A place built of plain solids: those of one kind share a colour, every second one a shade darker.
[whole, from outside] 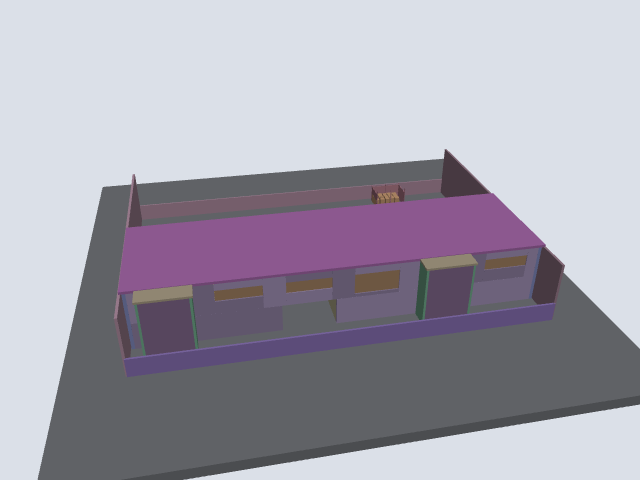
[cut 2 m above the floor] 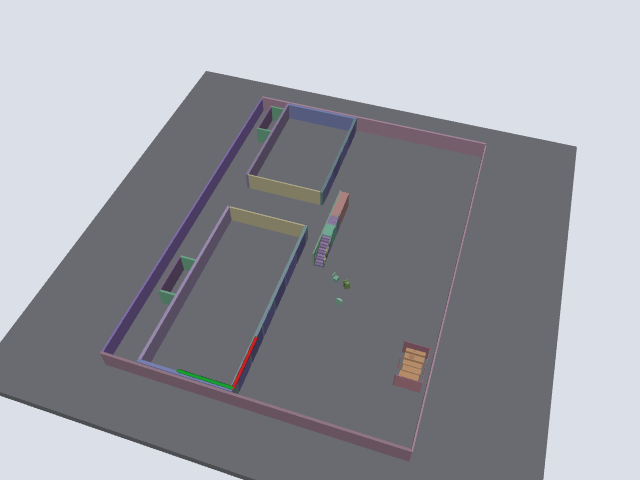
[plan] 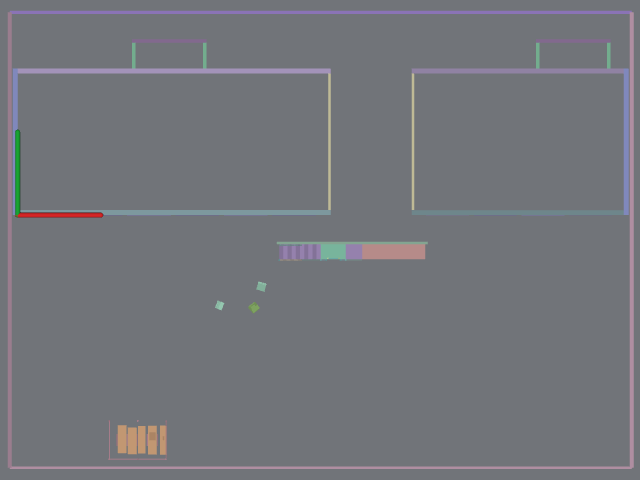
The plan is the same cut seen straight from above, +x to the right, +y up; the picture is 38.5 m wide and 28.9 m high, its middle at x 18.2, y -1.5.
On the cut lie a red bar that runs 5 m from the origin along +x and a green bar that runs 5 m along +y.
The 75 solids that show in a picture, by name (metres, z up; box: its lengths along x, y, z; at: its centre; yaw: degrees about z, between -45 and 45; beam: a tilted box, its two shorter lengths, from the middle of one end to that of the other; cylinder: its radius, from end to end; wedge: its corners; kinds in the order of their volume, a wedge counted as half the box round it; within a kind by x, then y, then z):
{
 "roof_1": {"box": [37.49, 10.99, 0.25], "at": [18.24, 3.54, 5.94]},
 "site_fence_1": {"box": [0.24, 27.42, 5.86], "at": [-0.48, -1.5, 2.88]},
 "site_fence_2": {"box": [37.45, 0.15, 1.85], "at": [18.24, -15.21, 0.88]},
 "site_fence_3": {"box": [0.24, 27.42, 5.86], "at": [36.97, -1.5, 2.88]},
 "back_1": {"box": [1.0, 0.3, 3.16], "at": [0.5, 8.68, 4.23]},
 "back_2": {"box": [4.08, 0.3, 1.25], "at": [3.04, 8.68, 3.28]},
 "back_3": {"box": [4.08, 0.3, 0.81], "at": [3.04, 8.68, 5.41]},
 "back_4": {"box": [2.0, 0.3, 3.16], "at": [6.08, 8.68, 4.23]},
 "back_5": {"box": [18.84, 0.3, 2.71], "at": [9.42, 8.68, 1.3]},
 "back_6": {"box": [2.0, 0.3, 3.16], "at": [12.16, 8.68, 4.23]},
 "back_7": {"box": [4.08, 0.3, 0.34], "at": [15.2, 8.68, 2.83]},
 "back_8": {"box": [4.08, 0.3, 0.81], "at": [15.2, 8.68, 5.41]},
 "back_9": {"box": [2.0, 0.3, 3.16], "at": [18.24, 8.68, 4.23]},
 "back_10": {"box": [4.08, 0.3, 1.25], "at": [21.28, 8.68, 3.28]},
 "back_11": {"box": [4.08, 0.3, 0.81], "at": [21.28, 8.68, 5.41]},
 "back_12": {"box": [2.0, 0.3, 3.16], "at": [24.32, 8.68, 4.23]},
 "back_13": {"box": [4.08, 0.3, 1.25], "at": [27.36, 8.68, 3.28]},
 "back_14": {"box": [4.08, 0.3, 0.81], "at": [27.36, 8.68, 5.41]},
 "back_15": {"box": [12.76, 0.3, 2.71], "at": [30.1, 8.68, 1.3]},
 "back_16": {"box": [2.0, 0.3, 3.16], "at": [30.4, 8.68, 4.23]},
 "back_17": {"box": [1.0, 0.3, 3.16], "at": [35.99, 8.68, 4.23]},
 "gable_1": {"box": [0.3, 8.83, 5.86], "at": [-0.15, 4.42, 2.88]},
 "gable_2": {"box": [0.3, 8.83, 5.86], "at": [36.64, 4.42, 2.88]},
 "face_1": {"box": [18.84, 0.3, 2.71], "at": [9.42, 0.15, 1.3]},
 "face_2": {"box": [12.76, 0.3, 2.71], "at": [30.1, 0.15, 1.3]},
 "site_backwall_1": {"box": [37.45, 0.2, 1.85], "at": [18.24, 12.21, 0.88]},
 "bay_back_1": {"box": [4.48, 0.21, 5.86], "at": [9.12, 10.48, 2.88]},
 "bay_back_2": {"box": [4.48, 0.21, 5.86], "at": [33.45, 10.48, 2.88]},
 "head_1": {"box": [3.8, 0.9, 2.96], "at": [22.64, -2.21, 1.43]},
 "step_1": {"box": [0.75, 0.9, 0.23], "at": [16.12, -2.21, 0.07]},
 "step_2": {"box": [0.75, 0.9, 0.41], "at": [16.37, -2.21, 0.16]},
 "step_3": {"box": [0.75, 0.9, 0.59], "at": [16.62, -2.21, 0.25]},
 "step_4": {"box": [0.75, 0.9, 0.78], "at": [16.87, -2.21, 0.34]},
 "step_5": {"box": [0.75, 0.9, 0.96], "at": [17.12, -2.21, 0.43]},
 "step_6": {"box": [0.75, 0.9, 1.14], "at": [17.37, -2.21, 0.52]},
 "step_7": {"box": [0.75, 0.9, 1.32], "at": [17.62, -2.21, 0.61]},
 "step_8": {"box": [0.75, 0.9, 1.5], "at": [17.87, -2.21, 0.7]},
 "step_9": {"box": [0.75, 0.9, 1.68], "at": [18.12, -2.21, 0.79]},
 "step_10": {"box": [0.55, 0.9, 1.87], "at": [18.27, -2.21, 0.88]},
 "step_11": {"box": [0.75, 0.9, 2.23], "at": [20.12, -2.21, 1.06]},
 "step_12": {"box": [0.75, 0.9, 2.59], "at": [20.62, -2.21, 1.25]},
 "bay_side_1": {"box": [0.21, 1.75, 5.86], "at": [6.99, 9.71, 2.88]},
 "bay_side_2": {"box": [0.21, 1.75, 5.86], "at": [11.26, 9.71, 2.88]},
 "bay_side_3": {"box": [0.21, 1.75, 5.86], "at": [31.31, 9.71, 2.88]},
 "bay_side_4": {"box": [0.21, 1.75, 5.86], "at": [35.58, 9.71, 2.88]},
 "pend_side_1": {"box": [0.15, 8.23, 2.71], "at": [18.77, 4.42, 1.3]},
 "pend_side_2": {"box": [0.15, 8.23, 2.71], "at": [23.8, 4.42, 1.3]},
 "bike_shelter_bike_1": {"box": [0.53, 1.69, 1.03], "at": [6.29, -13.5, 0.46]},
 "bike_shelter_bike_2": {"box": [0.54, 1.62, 1.03], "at": [6.9, -13.59, 0.46]},
 "bike_shelter_bike_3": {"box": [0.46, 1.66, 1.01], "at": [7.47, -13.53, 0.46]},
 "bike_shelter_bike_4": {"box": [0.53, 1.74, 1.04], "at": [8.11, -13.55, 0.47]},
 "bike_shelter_bike_5": {"box": [0.39, 0.47, 1.05], "at": [8.11, -13.31, 0.48]},
 "bike_shelter_bike_6": {"box": [0.42, 1.77, 1.01], "at": [8.77, -13.55, 0.45]},
 "spine_1": {"box": [9.1, 0.15, 2.73], "at": [20.14, -1.68, 1.31]},
 "floor_1": {"box": [2.0, 0.9, 2.05], "at": [19.24, -2.21, 0.97]},
 "bay_roof_1": {"box": [4.68, 1.9, 0.2], "at": [9.12, 9.73, 5.91]},
 "bay_roof_2": {"box": [4.68, 1.9, 0.2], "at": [33.45, 9.73, 5.91]},
 "glazing_1": {"box": [4.08, 0.13, 1.1], "at": [3.04, 8.68, 4.46]},
 "glazing_2": {"box": [4.08, 0.11, 2.01], "at": [15.2, 8.68, 4.0]},
 "glazing_3": {"box": [4.08, 0.16, 1.1], "at": [21.28, 8.68, 4.46]},
 "glazing_4": {"box": [4.08, 0.06, 1.1], "at": [27.36, 8.68, 4.46]},
 "lockupdoor_1": {"box": [2.64, 0.033, 2.15], "at": [2.06, -0.02, 1.02]},
 "lockupdoor_2": {"box": [2.64, 0.033, 2.15], "at": [4.98, -0.02, 1.02]},
 "lockupdoor_3": {"box": [2.64, 0.033, 2.15], "at": [7.89, -0.02, 1.02]},
 "lockupdoor_4": {"box": [2.64, 0.033, 2.15], "at": [10.8, -0.02, 1.02]},
 "lockupdoor_5": {"box": [2.64, 0.033, 2.15], "at": [13.72, -0.02, 1.02]},
 "lockupdoor_6": {"box": [2.64, 0.033, 2.15], "at": [16.63, -0.02, 1.02]},
 "lockupdoor_7": {"box": [2.59, 0.033, 2.15], "at": [25.87, -0.02, 1.02]},
 "lockupdoor_8": {"box": [2.59, 0.033, 2.15], "at": [28.74, -0.02, 1.02]},
 "lockupdoor_9": {"box": [2.59, 0.033, 2.15], "at": [31.62, -0.02, 1.02]},
 "lockupdoor_10": {"box": [2.59, 0.033, 2.15], "at": [34.49, -0.02, 1.02]},
 "bike_shelter_1": {"box": [0.05, 2.21, 1.88], "at": [5.52, -13.54, 0.89]},
 "bike_shelter_2": {"box": [3.34, 0.05, 1.88], "at": [7.23, -14.69, 0.89]},
 "bike_shelter_3": {"box": [0.05, 2.21, 1.88], "at": [8.94, -13.54, 0.89]},
 "foot_chair_1": {"box": [0.5, 0.45, 0.49], "at": [14.67, -4.33, 0.2], "yaw": -16.3}
}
